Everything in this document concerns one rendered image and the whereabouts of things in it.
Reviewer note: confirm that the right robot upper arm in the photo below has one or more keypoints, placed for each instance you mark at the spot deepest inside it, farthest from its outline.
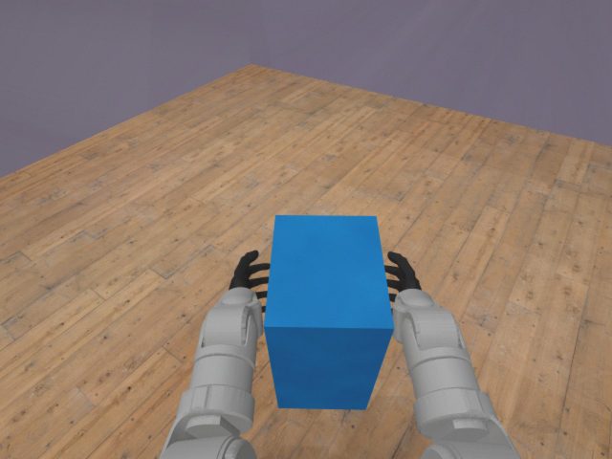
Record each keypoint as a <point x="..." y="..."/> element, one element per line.
<point x="446" y="449"/>

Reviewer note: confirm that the carton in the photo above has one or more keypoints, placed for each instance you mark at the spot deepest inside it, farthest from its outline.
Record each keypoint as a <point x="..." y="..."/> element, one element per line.
<point x="328" y="319"/>

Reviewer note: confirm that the left robot forearm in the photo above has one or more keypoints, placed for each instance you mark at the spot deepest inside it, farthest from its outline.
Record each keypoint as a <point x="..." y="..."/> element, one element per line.
<point x="219" y="401"/>

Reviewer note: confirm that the left robot upper arm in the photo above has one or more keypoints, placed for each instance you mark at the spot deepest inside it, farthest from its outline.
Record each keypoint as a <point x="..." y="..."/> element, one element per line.
<point x="221" y="447"/>

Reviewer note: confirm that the robot right hand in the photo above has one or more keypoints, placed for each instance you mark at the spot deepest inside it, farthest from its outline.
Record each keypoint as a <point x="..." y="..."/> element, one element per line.
<point x="404" y="272"/>

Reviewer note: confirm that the right robot forearm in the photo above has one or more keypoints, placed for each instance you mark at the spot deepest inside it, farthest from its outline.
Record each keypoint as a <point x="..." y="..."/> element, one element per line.
<point x="449" y="403"/>

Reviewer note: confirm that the robot left hand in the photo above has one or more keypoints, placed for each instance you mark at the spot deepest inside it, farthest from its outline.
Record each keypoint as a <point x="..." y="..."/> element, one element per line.
<point x="243" y="271"/>

